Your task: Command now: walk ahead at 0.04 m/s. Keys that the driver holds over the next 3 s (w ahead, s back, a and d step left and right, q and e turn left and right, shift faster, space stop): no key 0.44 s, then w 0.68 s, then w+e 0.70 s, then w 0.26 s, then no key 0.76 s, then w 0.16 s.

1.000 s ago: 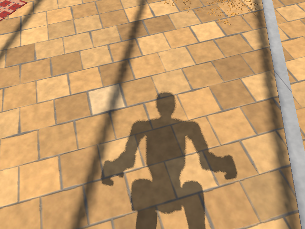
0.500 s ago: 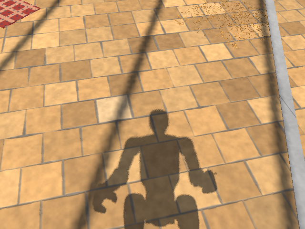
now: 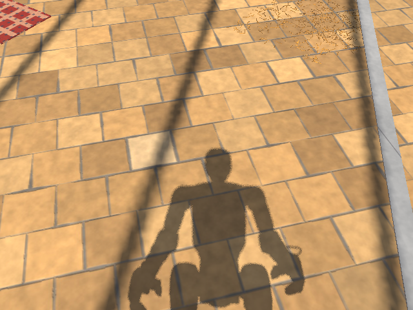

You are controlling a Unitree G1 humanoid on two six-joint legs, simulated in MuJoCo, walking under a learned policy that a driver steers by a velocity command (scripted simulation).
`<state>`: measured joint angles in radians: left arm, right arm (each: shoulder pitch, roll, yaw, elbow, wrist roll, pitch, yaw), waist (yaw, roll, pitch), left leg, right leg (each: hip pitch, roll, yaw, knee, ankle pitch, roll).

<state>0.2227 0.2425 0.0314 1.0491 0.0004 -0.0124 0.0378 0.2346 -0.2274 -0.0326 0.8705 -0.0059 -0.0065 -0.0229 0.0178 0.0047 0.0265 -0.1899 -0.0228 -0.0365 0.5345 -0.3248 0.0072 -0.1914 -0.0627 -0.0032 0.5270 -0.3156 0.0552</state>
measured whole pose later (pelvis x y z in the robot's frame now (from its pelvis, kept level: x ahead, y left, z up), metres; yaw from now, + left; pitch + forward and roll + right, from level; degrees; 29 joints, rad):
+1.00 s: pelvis +0.14 +0.03 -0.01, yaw +0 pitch +2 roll -1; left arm 0.52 0.19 0.01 1.09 -0.02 -0.07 0.03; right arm 0.07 -0.22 -0.01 0.82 0.03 -0.10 0.04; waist 0.07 -0.02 0.00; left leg -0.68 0.08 0.02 0.89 -0.21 0.01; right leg 0.07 -0.07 0.03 0.33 -0.43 0.06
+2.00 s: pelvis +0.65 -0.03 +0.01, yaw -24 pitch +2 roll +0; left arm 0.31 0.24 0.06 0.79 -0.01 -0.07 0.00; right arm 0.06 -0.28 -0.05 0.79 -0.01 -0.11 0.00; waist 0.04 0.04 0.03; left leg -0.68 0.13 -0.07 0.72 0.02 -0.04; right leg -0.12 0.11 0.06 0.29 -0.19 -0.10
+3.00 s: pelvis +0.92 -0.12 -0.01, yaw -26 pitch -1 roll +0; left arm 0.27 0.21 0.06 0.96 -0.02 -0.03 0.03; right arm 0.21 -0.24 -0.03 1.02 0.02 -0.03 -0.01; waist -0.01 0.00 0.00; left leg -0.25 0.00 0.02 0.62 -0.39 0.04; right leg -0.23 -0.01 0.02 0.61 -0.38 -0.01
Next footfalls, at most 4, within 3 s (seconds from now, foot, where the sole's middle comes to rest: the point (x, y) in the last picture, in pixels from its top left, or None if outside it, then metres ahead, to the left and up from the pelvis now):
1.08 left None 0.34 0.17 -0.77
1.68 right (250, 278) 0.62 -0.10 -0.77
2.18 left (227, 191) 0.99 -0.03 -0.77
2.56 right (286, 216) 0.87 -0.25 -0.77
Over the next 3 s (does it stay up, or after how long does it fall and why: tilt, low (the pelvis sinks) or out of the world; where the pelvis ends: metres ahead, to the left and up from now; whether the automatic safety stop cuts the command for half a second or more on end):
stays up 0.92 -0.12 -0.01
